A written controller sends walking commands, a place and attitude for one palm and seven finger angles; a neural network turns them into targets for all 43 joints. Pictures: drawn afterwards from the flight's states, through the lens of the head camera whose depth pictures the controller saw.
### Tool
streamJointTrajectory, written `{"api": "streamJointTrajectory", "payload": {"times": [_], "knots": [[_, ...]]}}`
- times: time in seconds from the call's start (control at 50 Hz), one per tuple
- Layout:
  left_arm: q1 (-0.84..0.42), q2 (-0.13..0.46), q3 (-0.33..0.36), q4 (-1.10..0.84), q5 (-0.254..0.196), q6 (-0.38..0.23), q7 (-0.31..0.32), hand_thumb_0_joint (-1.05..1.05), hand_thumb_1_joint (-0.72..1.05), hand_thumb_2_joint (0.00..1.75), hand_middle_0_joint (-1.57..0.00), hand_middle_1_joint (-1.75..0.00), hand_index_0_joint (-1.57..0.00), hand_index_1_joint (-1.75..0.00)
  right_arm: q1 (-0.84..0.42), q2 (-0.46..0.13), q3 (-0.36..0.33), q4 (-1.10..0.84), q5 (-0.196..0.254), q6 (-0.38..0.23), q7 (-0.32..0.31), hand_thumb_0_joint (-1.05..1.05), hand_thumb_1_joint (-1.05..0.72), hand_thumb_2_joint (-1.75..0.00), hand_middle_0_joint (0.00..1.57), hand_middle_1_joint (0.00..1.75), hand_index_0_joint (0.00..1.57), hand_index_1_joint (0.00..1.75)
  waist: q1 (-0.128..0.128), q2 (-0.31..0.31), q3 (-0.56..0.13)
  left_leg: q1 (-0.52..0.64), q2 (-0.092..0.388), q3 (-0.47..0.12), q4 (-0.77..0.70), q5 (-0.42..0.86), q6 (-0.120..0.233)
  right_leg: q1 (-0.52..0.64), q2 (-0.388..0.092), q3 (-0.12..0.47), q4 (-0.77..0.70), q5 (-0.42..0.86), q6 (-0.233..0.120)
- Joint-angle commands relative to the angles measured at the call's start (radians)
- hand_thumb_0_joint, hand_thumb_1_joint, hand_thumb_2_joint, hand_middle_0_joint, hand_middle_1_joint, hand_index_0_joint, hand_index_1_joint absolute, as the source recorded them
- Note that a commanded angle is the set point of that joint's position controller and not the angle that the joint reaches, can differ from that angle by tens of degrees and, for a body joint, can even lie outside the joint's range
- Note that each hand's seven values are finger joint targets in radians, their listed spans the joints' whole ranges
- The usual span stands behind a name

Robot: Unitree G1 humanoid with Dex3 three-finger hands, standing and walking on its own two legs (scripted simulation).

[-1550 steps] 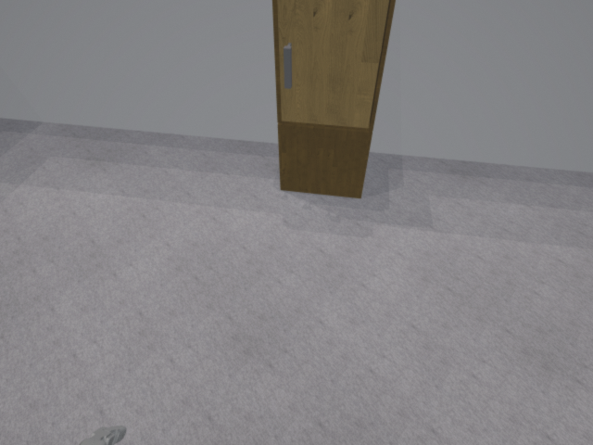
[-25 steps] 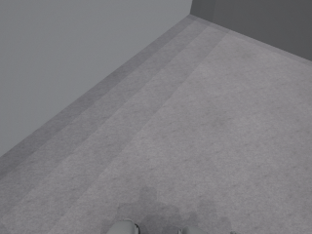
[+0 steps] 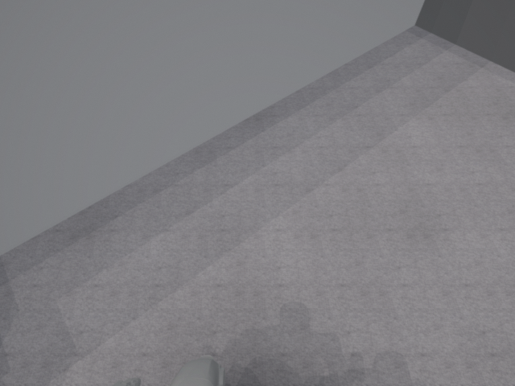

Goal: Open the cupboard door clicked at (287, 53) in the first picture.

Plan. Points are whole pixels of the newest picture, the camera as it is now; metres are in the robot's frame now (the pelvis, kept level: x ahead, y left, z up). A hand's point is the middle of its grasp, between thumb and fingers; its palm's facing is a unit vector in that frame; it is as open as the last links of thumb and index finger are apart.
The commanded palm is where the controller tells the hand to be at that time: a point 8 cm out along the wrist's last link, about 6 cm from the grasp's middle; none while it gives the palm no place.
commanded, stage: turn to face it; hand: left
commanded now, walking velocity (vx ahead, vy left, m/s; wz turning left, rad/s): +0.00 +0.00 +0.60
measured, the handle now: out of the picture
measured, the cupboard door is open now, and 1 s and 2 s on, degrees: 46 46 46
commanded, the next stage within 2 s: none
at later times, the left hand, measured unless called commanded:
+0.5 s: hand out of the picture +0.04 +0.19 -0.16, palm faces +0.31 -0.89 -0.32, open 7.4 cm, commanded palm none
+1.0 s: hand out of the picture +0.01 +0.19 -0.17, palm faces +0.59 -0.77 -0.25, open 7.4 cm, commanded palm none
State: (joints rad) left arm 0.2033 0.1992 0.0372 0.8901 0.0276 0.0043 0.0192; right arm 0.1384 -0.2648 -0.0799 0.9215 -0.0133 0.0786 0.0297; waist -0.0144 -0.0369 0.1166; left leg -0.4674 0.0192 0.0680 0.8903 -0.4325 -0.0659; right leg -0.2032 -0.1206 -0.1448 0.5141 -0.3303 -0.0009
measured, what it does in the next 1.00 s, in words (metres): steps on the spot, turning left: left foot, then right foot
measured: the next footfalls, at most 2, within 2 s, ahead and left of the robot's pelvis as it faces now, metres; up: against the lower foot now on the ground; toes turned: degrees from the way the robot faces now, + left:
left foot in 0.12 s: +0.05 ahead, +0.13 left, +0.00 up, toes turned +10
right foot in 0.40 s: +0.10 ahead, -0.15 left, +0.00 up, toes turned +12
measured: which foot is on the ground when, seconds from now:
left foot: up 0.00-0.10, down 0.12-0.40, up 0.42-0.72, down 0.74-1.00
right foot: down 0.00-0.12, up 0.14-0.38, down 0.40-0.74, up 0.76-1.00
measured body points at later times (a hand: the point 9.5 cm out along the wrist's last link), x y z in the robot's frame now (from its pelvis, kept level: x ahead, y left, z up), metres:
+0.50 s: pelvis +0.03 -0.05 -0.01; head +0.09 -0.06 +0.43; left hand +0.03 +0.23 -0.13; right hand +0.21 -0.27 -0.17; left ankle -0.03 +0.09 -0.68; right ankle +0.06 -0.16 -0.74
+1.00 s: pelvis +0.05 -0.05 +0.00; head +0.09 +0.00 +0.44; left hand -0.02 +0.23 -0.15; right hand +0.27 -0.21 -0.14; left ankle -0.01 +0.05 -0.74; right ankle +0.13 -0.19 -0.68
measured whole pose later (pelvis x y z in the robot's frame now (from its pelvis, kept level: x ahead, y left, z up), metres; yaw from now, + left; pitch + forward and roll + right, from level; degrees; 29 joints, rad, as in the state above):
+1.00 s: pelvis +0.05 -0.05 +0.00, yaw +36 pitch +2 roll -1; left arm 0.12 0.26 0.07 0.88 0.02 0.06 0.01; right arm 0.16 -0.22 -0.04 0.90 -0.02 0.04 0.00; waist 0.00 -0.02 0.11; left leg -0.29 -0.01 -0.05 0.51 -0.25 0.02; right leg -0.47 -0.07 0.00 0.98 -0.43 0.09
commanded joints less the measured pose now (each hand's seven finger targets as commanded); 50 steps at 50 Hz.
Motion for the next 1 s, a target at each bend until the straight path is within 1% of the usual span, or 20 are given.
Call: {"api": "streamJointTrajectory", "payload": {"times": [0.0,0.06,0.1,0.12,0.2,0.3,0.34,0.36,0.38,0.4,0.42,0.46,0.54,0.64,0.68,0.7,0.72,0.74,0.84,0.98], "knots": [[0.091,0.243,0.066,-0.03,-0.002,-0.016,0.01,0.0,0.9,0.9,-0.2,-0.3,-0.2,-0.3,-0.084,-0.028,0.011,-0.111,0.004,-0.046,-0.001,0.0,-0.9,-0.9,0.2,0.3,0.2,0.3,0.056,-0.181,-0.183,0.031,-0.035,0.071,-0.224,0.036,0.015,0.242,-0.212,0.073,0.023,0.874,-0.082],[0.039,0.235,0.066,-0.048,-0.019,-0.014,0.003,0.0,0.9,0.9,-0.2,-0.3,-0.2,-0.3,0.065,-0.106,-0.01,-0.073,-0.006,-0.056,-0.009,0.0,-0.9,-0.9,0.2,0.3,0.2,0.3,-0.037,-0.079,-0.256,0.363,0.001,0.035,-0.432,0.372,0.058,0.051,-0.184,-0.002,0.253,0.72,0.001],[-0.042,0.126,0.035,-0.121,-0.024,-0.001,0.0,0.0,0.9,0.9,-0.2,-0.3,-0.2,-0.3,0.2,-0.277,-0.052,-0.048,-0.006,-0.059,-0.024,0.0,-0.9,-0.9,0.2,0.3,0.2,0.3,-0.102,0.335,-0.309,0.591,0.424,-0.503,-0.447,1.135,0.322,-0.392,0.019,0.047,0.643,-0.349,0.093],[-0.071,0.161,0.039,-0.134,-0.016,0.015,0.009,0.0,0.9,0.9,-0.2,-0.3,-0.2,-0.3,0.199,-0.267,-0.047,-0.037,-0.008,-0.051,-0.028,0.0,-0.9,-0.9,0.2,0.3,0.2,0.3,-0.092,0.183,-0.282,0.528,0.431,-0.421,-0.441,0.962,0.346,-0.394,-0.006,0.143,0.686,-0.338,0.078],[-0.043,0.148,0.05,-0.079,-0.014,0.036,-0.007,0.0,0.9,0.9,-0.2,-0.3,-0.2,-0.3,-0.009,-0.192,-0.026,-0.097,-0.013,-0.055,-0.046,0.0,-0.9,-0.9,0.2,0.3,0.2,0.3,-0.004,0.246,-0.156,0.262,0.231,-0.29,-0.507,0.522,0.227,-0.306,0.016,0.144,0.588,-0.149,0.085],[0.01,0.132,0.05,-0.07,-0.014,0.032,-0.016,0.0,0.9,0.9,-0.2,-0.3,-0.2,-0.3,-0.065,-0.211,-0.037,-0.12,-0.017,-0.043,-0.036,0.0,-0.9,-0.9,0.2,0.3,0.2,0.3,0.023,0.224,-0.129,0.095,0.175,-0.317,-0.522,0.191,0.194,-0.1,0.087,0.082,0.273,-0.1,0.072],[0.101,0.147,0.059,-0.05,-0.013,0.02,-0.014,0.0,0.9,0.9,-0.2,-0.3,-0.2,-0.3,-0.1,-0.195,-0.04,-0.137,-0.01,-0.036,-0.033,0.0,-0.9,-0.9,0.2,0.3,0.2,0.3,0.07,0.153,-0.144,-0.004,0.127,-0.308,-0.432,0.12,0.158,0.066,0.105,0.064,0.057,0.028,0.068],[0.149,0.205,0.072,-0.046,-0.002,0.007,-0.007,0.0,0.9,0.9,-0.2,-0.3,-0.2,-0.3,-0.105,-0.141,-0.035,-0.15,-0.001,-0.034,-0.029,0.0,-0.9,-0.9,0.2,0.3,0.2,0.3,0.098,-0.031,-0.136,-0.101,0.017,-0.217,-0.239,0.027,0.097,0.133,-0.023,0.204,-0.154,-0.046,0.037],[0.14,0.309,0.085,-0.067,0.012,-0.003,0.003,0.0,0.9,0.9,-0.2,-0.3,-0.2,-0.3,-0.102,-0.064,-0.025,-0.175,0.006,-0.036,-0.021,0.0,-0.9,-0.9,0.2,0.3,0.2,0.3,0.105,-0.35,-0.132,-0.199,-0.105,-0.071,0.053,-0.159,0.024,0.115,-0.317,0.56,-0.318,-0.076,-0.075],[0.1,0.301,0.075,-0.082,0.0,-0.004,0.009,0.0,0.9,0.9,-0.2,-0.3,-0.2,-0.3,-0.113,-0.113,-0.029,-0.174,-0.001,-0.036,-0.017,0.0,-0.9,-0.9,0.2,0.3,0.2,0.3,0.088,-0.288,-0.123,-0.16,-0.034,-0.138,0.261,-0.185,0.04,0.002,-0.377,0.577,-0.317,-0.012,-0.143],[0.015,0.254,0.064,-0.103,-0.001,-0.004,0.009,0.0,0.9,0.9,-0.2,-0.3,-0.2,-0.3,-0.067,-0.103,-0.028,-0.16,-0.004,-0.033,-0.009,0.0,-0.9,-0.9,0.2,0.3,0.2,0.3,0.032,-0.182,-0.113,-0.128,-0.008,-0.151,0.333,-0.095,0.045,-0.064,-0.322,0.447,-0.298,-0.056,-0.145],[-0.044,0.192,0.047,-0.118,-0.005,-0.007,0.011,0.0,0.9,0.9,-0.2,-0.3,-0.2,-0.3,-0.046,-0.091,-0.028,-0.114,-0.007,-0.024,-0.004,0.0,-0.9,-0.9,0.2,0.3,0.2,0.3,-0.006,-0.208,-0.115,-0.127,0.016,-0.104,0.376,-0.017,0.015,-0.024,-0.216,0.279,-0.21,0.214,-0.109],[0.05,0.197,0.053,-0.086,-0.003,-0.016,0.016,0.0,0.9,0.9,-0.2,-0.3,-0.2,-0.3,-0.098,-0.034,0.002,-0.12,0.004,-0.032,0.001,0.0,-0.9,-0.9,0.2,0.3,0.2,0.3,0.045,-0.151,-0.172,-0.064,0.004,-0.004,0.037,-0.03,-0.006,0.181,-0.199,0.115,-0.089,0.669,-0.104],[0.099,0.242,0.069,-0.05,-0.002,-0.014,0.01,0.0,0.9,0.9,-0.2,-0.3,-0.2,-0.3,-0.084,-0.026,0.011,-0.118,0.007,-0.044,-0.001,0.0,-0.9,-0.9,0.2,0.3,0.2,0.3,0.059,-0.17,-0.196,0.069,-0.029,0.06,-0.239,0.028,0.017,0.222,-0.231,0.075,0.002,0.778,-0.088],[0.058,0.236,0.072,-0.051,-0.011,-0.012,0.005,0.0,0.9,0.9,-0.2,-0.3,-0.2,-0.3,-0.008,-0.058,0.002,-0.099,0.003,-0.05,-0.003,0.0,-0.9,-0.9,0.2,0.3,0.2,0.3,0.01,-0.143,-0.217,0.231,-0.026,0.047,-0.401,0.186,0.036,0.128,-0.21,0.02,0.107,0.689,-0.033],[0.04,0.214,0.068,-0.069,-0.02,-0.008,0.001,0.0,0.9,0.9,-0.2,-0.3,-0.2,-0.3,0.066,-0.119,-0.014,-0.082,-0.003,-0.057,-0.007,0.0,-0.9,-0.9,0.2,0.3,0.2,0.3,-0.036,-0.003,-0.254,0.418,0.059,-0.046,-0.46,0.417,0.077,-0.029,-0.179,-0.022,0.257,0.523,0.016],[0.005,0.135,0.05,-0.114,-0.026,-0.002,-0.006,0.0,0.9,0.9,-0.2,-0.3,-0.2,-0.3,0.145,-0.235,-0.047,-0.071,-0.011,-0.063,-0.015,0.0,-0.9,-0.9,0.2,0.3,0.2,0.3,-0.082,0.327,-0.27,0.571,0.354,-0.446,-0.486,0.834,0.232,-0.342,-0.021,-0.044,0.493,-0.19,0.098],[-0.073,0.141,0.039,-0.139,-0.016,0.014,0.002,0.0,0.9,0.9,-0.2,-0.3,-0.2,-0.3,0.198,-0.263,-0.049,-0.044,-0.006,-0.051,-0.026,0.0,-0.9,-0.9,0.2,0.3,0.2,0.3,-0.097,0.284,-0.256,0.535,0.425,-0.491,-0.476,0.995,0.33,-0.41,0.003,0.086,0.611,-0.357,0.09],[-0.063,0.145,0.05,-0.083,-0.012,0.034,-0.006,0.0,0.9,0.9,-0.2,-0.3,-0.2,-0.3,0.04,-0.17,-0.019,-0.085,-0.008,-0.064,-0.051,0.0,-0.9,-0.9,0.2,0.3,0.2,0.3,-0.009,0.185,-0.157,0.337,0.232,-0.319,-0.519,0.655,0.236,-0.358,0.015,0.154,0.641,-0.103,0.089],[-0.094,0.127,0.042,-0.101,-0.015,0.028,-0.011,0.0,0.9,0.9,-0.2,-0.3,-0.2,-0.3,0.046,-0.183,-0.033,-0.077,-0.014,-0.059,-0.042,0.0,-0.9,-0.9,0.2,0.3,0.2,0.3,-0.012,0.198,-0.164,0.286,0.188,-0.345,-0.509,0.528,0.224,-0.219,0.078,0.12,0.326,-0.113,0.087]]}}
